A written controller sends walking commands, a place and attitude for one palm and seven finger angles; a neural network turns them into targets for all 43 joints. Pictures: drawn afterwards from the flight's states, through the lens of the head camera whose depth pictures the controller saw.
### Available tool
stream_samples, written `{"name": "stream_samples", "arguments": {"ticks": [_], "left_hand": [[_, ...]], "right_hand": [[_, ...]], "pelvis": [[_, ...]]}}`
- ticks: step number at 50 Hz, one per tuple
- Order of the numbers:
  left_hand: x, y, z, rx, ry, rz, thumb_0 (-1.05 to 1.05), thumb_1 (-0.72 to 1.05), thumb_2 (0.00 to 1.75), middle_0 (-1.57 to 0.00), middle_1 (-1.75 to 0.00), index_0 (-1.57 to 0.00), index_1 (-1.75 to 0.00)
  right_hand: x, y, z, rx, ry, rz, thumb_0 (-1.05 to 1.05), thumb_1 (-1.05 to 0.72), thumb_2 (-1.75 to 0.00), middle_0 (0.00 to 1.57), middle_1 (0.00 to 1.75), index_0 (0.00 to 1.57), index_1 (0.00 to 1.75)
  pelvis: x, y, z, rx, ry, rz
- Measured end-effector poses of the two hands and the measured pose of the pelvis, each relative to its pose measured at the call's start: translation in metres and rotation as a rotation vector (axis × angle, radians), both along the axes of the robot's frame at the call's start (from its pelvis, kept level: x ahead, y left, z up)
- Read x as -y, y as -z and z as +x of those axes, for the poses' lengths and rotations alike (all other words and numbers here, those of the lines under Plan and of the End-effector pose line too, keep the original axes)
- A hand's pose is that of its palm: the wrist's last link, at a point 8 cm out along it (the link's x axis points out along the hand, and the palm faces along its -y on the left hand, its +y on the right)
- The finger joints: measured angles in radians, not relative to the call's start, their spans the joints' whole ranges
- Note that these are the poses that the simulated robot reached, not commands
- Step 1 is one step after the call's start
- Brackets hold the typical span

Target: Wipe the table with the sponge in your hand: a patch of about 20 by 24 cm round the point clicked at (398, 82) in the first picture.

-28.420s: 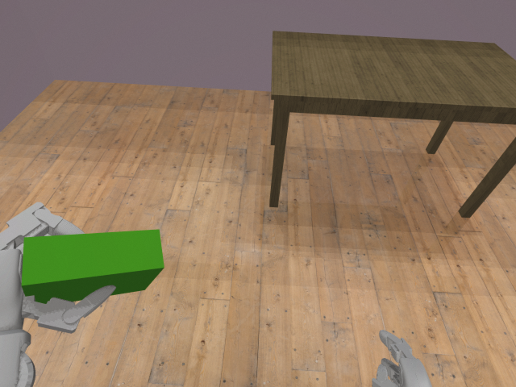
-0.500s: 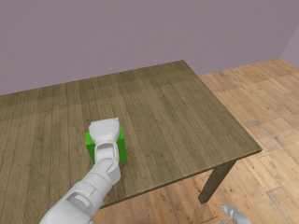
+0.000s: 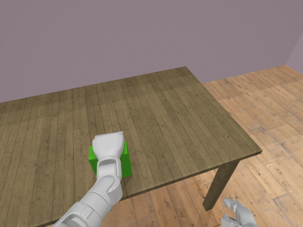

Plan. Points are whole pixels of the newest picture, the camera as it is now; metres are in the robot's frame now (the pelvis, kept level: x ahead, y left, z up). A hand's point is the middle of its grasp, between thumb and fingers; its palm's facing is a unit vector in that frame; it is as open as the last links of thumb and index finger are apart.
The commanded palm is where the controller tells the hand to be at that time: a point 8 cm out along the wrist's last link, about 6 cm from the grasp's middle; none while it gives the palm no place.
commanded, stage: wipe back along the third lane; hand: left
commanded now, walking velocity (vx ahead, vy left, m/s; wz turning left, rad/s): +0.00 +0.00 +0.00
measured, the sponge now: (113, 165) +0.32 +0.17 -0.05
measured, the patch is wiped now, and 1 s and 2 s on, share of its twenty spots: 0.95 0.95 0.95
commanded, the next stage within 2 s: slide back across to the middle lane in 1.00 s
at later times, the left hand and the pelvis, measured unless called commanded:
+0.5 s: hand (114, 158) +0.31 +0.16 +0.00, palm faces -0.06 -0.04 -1.00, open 9.3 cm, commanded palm +0.27 +0.14 +0.03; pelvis -0.01 -0.01 +0.00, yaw +0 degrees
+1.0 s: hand (114, 158) +0.32 +0.16 +0.00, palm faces -0.07 -0.03 -1.00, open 9.3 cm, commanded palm +0.27 +0.14 +0.03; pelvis -0.01 -0.01 +0.00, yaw +0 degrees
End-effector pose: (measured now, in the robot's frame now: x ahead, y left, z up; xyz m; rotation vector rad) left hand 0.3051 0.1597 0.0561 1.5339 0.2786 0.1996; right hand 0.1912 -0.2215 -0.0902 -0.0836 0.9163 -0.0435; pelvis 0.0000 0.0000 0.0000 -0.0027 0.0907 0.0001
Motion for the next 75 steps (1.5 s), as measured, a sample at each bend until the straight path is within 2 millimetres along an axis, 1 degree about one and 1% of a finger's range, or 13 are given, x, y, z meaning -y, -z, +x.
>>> {"name": "stream_samples", "arguments": {"ticks": [8,15,27,37,49,60,68,75], "left_hand": [[0.007,0.0,-0.012,0.005,0.009,-0.006,0.02,-0.45,1.12,-0.73,-1.51,-0.76,-1.5],[0.006,0.002,-0.011,-0.006,-0.001,-0.016,0.02,-0.45,1.12,-0.74,-1.5,-0.77,-1.49],[0.007,0.002,-0.007,-0.019,-0.006,-0.011,0.02,-0.47,1.12,-0.76,-1.48,-0.79,-1.47],[0.007,0.002,-0.008,-0.016,-0.006,-0.008,0.01,-0.47,1.12,-0.77,-1.47,-0.79,-1.46],[0.007,0.002,-0.006,-0.023,-0.007,-0.004,0.01,-0.47,1.12,-0.78,-1.46,-0.8,-1.45],[0.005,0.001,-0.007,-0.013,-0.009,-0.02,0.01,-0.47,1.12,-0.78,-1.46,-0.8,-1.45],[-0.002,-0.003,-0.016,0.001,-0.02,-0.057,0.01,-0.47,1.12,-0.77,-1.48,-0.79,-1.46],[-0.012,-0.004,-0.027,-0.005,-0.035,-0.073,0.01,-0.47,1.12,-0.77,-1.48,-0.79,-1.46]], "right_hand": [[-0.006,-0.002,0.007,0.026,-0.022,0.027,0.02,-0.9,-0.9,0.2,0.29,0.2,0.3],[-0.005,-0.004,0.01,0.041,-0.024,0.018,0.01,-0.9,-0.9,0.2,0.29,0.2,0.3],[0.009,0.003,-0.001,0.016,0.002,-0.008,0.01,-0.9,-0.9,0.2,0.29,0.2,0.3],[0.011,0.008,-0.012,-0.002,0.014,-0.004,0.02,-0.9,-0.9,0.2,0.29,0.2,0.3],[0.009,0.009,-0.013,0.005,0.007,-0.001,0.02,-0.9,-0.9,0.2,0.29,0.2,0.3],[0.01,0.006,-0.012,0.015,0.014,-0.005,0.02,-0.9,-0.9,0.2,0.29,0.2,0.3],[0.015,-0.002,-0.007,0.041,0.035,-0.005,0.02,-0.9,-0.9,0.2,0.29,0.2,0.3],[0.014,-0.011,0.007,0.08,0.02,-0.011,0.02,-0.9,-0.9,0.2,0.29,0.2,0.3]], "pelvis": [[0.003,0.001,-0.002,0.012,0.001,0.004],[0.006,0.001,-0.004,0.012,0.004,0.006],[0.008,0.002,-0.006,0.003,0.002,0.007],[0.009,0.002,-0.007,0.0,0.003,0.008],[0.01,0.003,-0.01,-0.003,-0.002,0.008],[0.011,0.003,-0.01,-0.001,0.003,0.008],[0.011,-0.001,-0.005,0.024,0.016,0.01],[0.01,-0.003,0.0,0.043,0.02,0.011]]}}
